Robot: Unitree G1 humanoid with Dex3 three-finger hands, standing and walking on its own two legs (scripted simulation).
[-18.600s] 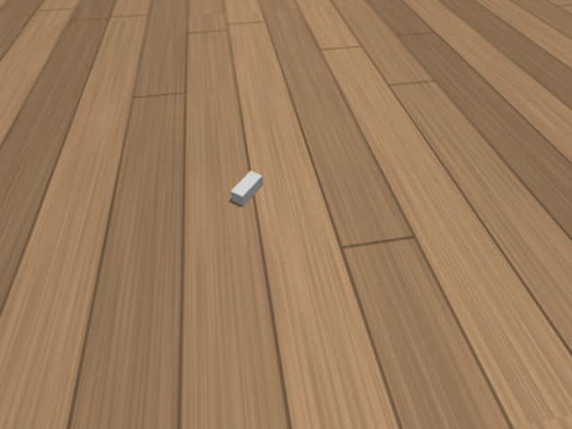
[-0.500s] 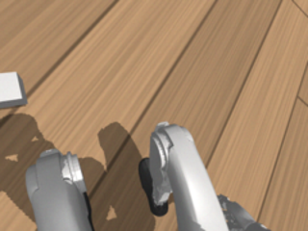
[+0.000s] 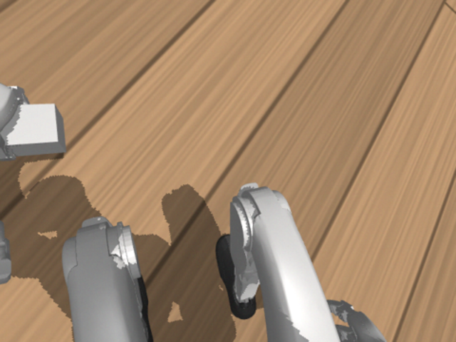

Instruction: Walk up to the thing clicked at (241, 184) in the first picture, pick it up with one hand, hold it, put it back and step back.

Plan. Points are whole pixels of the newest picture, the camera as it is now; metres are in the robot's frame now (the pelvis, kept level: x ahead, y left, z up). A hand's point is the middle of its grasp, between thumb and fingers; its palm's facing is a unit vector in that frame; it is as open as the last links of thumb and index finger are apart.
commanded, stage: lift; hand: left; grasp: from above
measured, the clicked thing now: (6, 132) +0.49 +0.30 -0.18
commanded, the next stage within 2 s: hold in 1.70 s
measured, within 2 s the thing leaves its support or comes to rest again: neither
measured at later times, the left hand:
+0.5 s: hand out of the picture +0.43 +0.31 -0.04, palm faces -0.47 -0.06 -0.88, open 9.8 cm
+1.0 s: hand out of the picture +0.36 +0.29 +0.17, palm faces -0.45 -0.09 -0.89, open 9.8 cm
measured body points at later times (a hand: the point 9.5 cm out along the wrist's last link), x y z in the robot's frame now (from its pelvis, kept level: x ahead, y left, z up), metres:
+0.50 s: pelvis +0.00 +0.00 +0.07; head +0.20 +0.06 +0.47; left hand +0.45 +0.31 +0.01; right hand +0.09 -0.27 -0.05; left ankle +0.08 +0.12 -0.31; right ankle +0.11 -0.13 -0.31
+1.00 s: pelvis +0.01 +0.00 +0.24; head +0.13 +0.03 +0.68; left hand +0.38 +0.29 +0.22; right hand +0.15 -0.25 +0.12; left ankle +0.08 +0.12 -0.31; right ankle +0.11 -0.13 -0.31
